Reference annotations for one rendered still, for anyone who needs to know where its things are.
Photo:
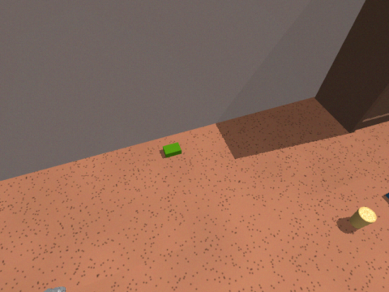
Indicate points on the bookshelf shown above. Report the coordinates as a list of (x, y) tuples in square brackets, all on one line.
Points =
[(355, 90)]

